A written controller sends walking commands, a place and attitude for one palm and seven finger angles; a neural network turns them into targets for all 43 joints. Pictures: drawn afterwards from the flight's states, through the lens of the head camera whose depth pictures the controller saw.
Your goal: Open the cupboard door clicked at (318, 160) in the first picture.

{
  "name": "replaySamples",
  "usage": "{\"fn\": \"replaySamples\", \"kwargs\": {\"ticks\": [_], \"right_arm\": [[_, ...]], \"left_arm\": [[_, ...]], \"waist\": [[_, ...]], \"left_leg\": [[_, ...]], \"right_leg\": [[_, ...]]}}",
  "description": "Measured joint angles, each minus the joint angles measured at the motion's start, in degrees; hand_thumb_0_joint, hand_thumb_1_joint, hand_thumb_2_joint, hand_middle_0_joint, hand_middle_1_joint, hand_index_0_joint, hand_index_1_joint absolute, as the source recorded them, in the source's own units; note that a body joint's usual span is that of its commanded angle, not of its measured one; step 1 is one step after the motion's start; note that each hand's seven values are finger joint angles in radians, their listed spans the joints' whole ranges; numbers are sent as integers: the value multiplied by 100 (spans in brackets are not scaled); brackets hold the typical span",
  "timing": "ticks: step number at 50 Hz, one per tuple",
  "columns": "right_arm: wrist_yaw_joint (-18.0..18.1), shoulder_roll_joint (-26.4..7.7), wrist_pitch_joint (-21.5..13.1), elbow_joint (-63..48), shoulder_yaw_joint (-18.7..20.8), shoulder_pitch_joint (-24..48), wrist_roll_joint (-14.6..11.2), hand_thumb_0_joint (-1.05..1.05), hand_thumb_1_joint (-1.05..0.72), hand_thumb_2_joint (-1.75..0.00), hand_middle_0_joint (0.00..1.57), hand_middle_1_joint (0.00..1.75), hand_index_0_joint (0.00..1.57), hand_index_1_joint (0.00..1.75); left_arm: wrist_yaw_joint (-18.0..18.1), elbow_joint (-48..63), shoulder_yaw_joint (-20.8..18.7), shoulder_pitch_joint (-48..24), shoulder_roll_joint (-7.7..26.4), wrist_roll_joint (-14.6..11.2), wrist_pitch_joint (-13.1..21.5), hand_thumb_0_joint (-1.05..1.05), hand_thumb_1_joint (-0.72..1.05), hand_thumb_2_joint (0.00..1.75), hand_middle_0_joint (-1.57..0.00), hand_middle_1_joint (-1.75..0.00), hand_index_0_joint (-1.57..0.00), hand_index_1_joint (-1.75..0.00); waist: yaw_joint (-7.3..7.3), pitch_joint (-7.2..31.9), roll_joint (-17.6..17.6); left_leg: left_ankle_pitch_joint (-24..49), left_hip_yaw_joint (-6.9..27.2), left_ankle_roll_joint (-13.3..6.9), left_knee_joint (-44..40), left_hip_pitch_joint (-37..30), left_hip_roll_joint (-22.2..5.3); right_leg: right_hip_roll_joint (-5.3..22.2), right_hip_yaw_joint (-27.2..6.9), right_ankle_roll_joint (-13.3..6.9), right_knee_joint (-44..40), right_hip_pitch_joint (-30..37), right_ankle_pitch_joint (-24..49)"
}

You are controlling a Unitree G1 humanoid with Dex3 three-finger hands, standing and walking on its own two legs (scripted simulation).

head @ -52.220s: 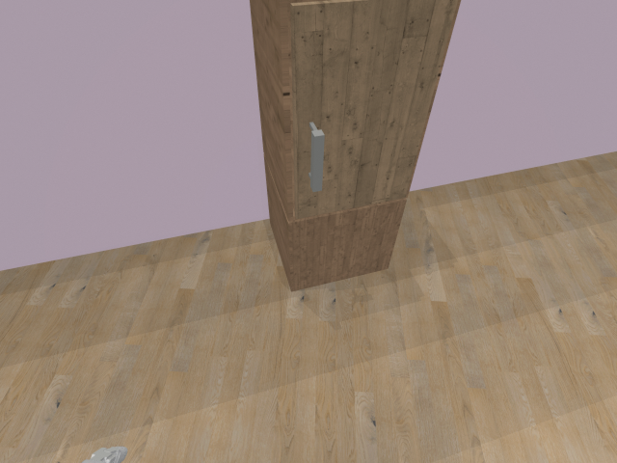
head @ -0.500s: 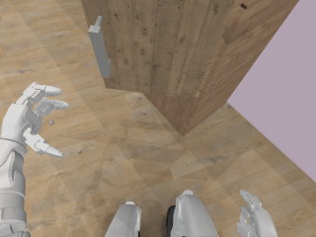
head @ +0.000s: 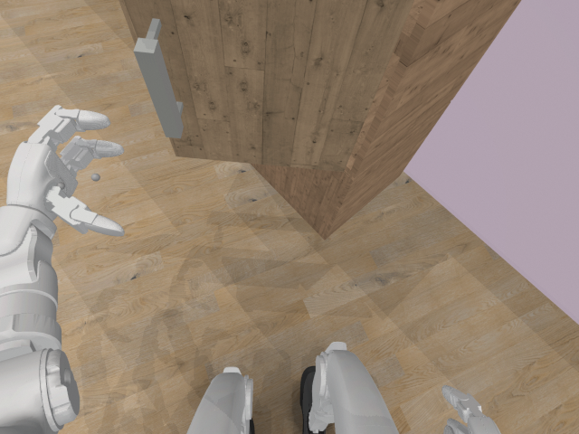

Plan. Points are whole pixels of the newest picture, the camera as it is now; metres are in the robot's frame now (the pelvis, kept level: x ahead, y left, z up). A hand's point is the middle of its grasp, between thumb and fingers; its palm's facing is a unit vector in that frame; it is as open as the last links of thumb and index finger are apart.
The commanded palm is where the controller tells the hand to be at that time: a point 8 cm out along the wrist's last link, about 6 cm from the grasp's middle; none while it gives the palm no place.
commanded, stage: move the hooked fingers beside the handle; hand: left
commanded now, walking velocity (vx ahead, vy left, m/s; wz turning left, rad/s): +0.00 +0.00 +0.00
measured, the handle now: (165, 83) +0.61 +0.19 +0.02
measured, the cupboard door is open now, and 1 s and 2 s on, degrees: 45 45 45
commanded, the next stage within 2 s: slide the fingers in behind the handle in 1.60 s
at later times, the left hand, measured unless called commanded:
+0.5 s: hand (117, 124) +0.52 +0.24 +0.03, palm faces -0.07 -1.00 -0.03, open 14.0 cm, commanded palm +0.52 +0.28 +0.03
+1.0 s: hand (126, 106) +0.57 +0.25 +0.01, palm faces -0.07 -1.00 -0.02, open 14.0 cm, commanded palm +0.56 +0.26 +0.03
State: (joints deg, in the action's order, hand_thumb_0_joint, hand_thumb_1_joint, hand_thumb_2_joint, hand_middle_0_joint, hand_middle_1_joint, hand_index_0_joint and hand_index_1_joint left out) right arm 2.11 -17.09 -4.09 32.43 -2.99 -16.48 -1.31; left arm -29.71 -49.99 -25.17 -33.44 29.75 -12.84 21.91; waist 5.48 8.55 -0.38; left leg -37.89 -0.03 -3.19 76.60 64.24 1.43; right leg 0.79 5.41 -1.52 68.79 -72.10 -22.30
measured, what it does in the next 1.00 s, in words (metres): stands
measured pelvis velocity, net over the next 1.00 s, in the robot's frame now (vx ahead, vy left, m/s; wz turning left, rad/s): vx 0.00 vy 0.01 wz -0.06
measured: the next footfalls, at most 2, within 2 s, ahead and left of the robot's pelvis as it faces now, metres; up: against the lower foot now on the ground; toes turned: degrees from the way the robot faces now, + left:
none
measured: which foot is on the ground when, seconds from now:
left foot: down 0.00-1.00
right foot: down 0.00-1.00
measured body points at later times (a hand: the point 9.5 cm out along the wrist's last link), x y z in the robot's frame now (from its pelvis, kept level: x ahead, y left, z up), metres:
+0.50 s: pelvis -0.01 +0.00 -0.02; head +0.18 +0.04 +0.38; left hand +0.52 +0.30 +0.04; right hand +0.02 -0.28 -0.12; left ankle -0.02 +0.08 -0.61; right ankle +0.09 -0.11 -0.61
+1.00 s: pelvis +0.00 +0.01 -0.03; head +0.22 +0.05 +0.36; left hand +0.57 +0.30 +0.02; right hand -0.03 -0.25 -0.11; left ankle -0.02 +0.08 -0.61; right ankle +0.09 -0.11 -0.61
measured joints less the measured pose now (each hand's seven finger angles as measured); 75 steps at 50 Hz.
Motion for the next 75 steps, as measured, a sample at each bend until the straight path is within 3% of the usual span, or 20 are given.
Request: {"fn": "replaySamples", "kwargs": {"ticks": [12, 28, 41, 54, 58, 63, 70, 75], "right_arm": [[4, -72, 173, 94, -109, -18, 78, 0, -90, -90, 21, 30, 20, 30], [-54, -115, 515, -19, -324, -249, 181, 0, -90, -90, 21, 30, 20, 30], [-89, -76, 736, -111, -497, -475, 289, 0, -90, -90, 21, 30, 21, 30], [-241, 90, 993, -172, -454, -591, 265, 0, -90, -90, 21, 30, 21, 30], [-261, 110, 971, -110, -375, -525, 261, 0, -90, -90, 21, 30, 21, 30], [-220, 63, 975, -93, -323, -436, 249, 0, -90, -90, 21, 30, 21, 30], [-190, 13, 929, -190, -275, -249, 279, 0, -90, -90, 21, 30, 20, 30], [-209, 37, 934, -198, -294, -180, 272, 0, -90, -90, 21, 30, 20, 30]], "left_arm": [[-41, -1123, -149, -1215, 582, 308, 189, -1, -50, 30, -30, -120, -30, -120], [219, -1993, -414, -2567, 1451, 872, -86, -1, -50, 30, -30, -120, -30, -120], [405, -2440, -335, -3570, 2123, 1314, -377, -1, -50, 30, -30, -120, -30, -120], [359, -1618, -652, -2543, 1711, 1107, -450, -1, -50, 30, -30, -120, -30, -120], [383, -1440, -490, -2418, 1553, 979, -334, -1, -50, 30, -30, -120, -30, -120], [315, -1752, -82, -2506, 1376, 897, -426, -1, -50, 30, -30, -120, -30, -120], [428, -1821, -248, -2380, 1245, 948, -176, -1, -50, 30, -30, -120, -30, -120], [475, -1775, -390, -2415, 1361, 989, 17, -1, -50, 30, -30, -120, -30, -120]], "waist": [[245, -106, 9], [802, -194, -73], [1181, -275, -176], [997, -206, -143], [891, -160, -144], [784, -87, -147], [839, -85, -114], [860, -190, -94]], "left_leg": [[-24, 90, 27, 311, 488, -25], [-57, 118, -11, 640, 1160, -107], [-105, 214, -41, 850, 1661, -127], [-142, 179, -63, 525, 1238, -197], [-129, 242, -40, 406, 1035, -181], [-114, 288, -50, 290, 851, -137], [-151, 248, -49, 375, 874, -149], [-168, 227, -49, 473, 942, -166]], "right_leg": [[1, 103, -42, 191, -422, 28], [-65, 154, -24, 330, -1031, 124], [-75, 252, 14, 386, -1441, 139], [-175, 200, 73, 65, -1040, 116], [-165, 249, 75, -62, -802, 95], [-127, 282, 81, -154, -598, 70], [-139, 247, 73, -50, -655, 47], [-153, 231, 62, 42, -739, 54]]}}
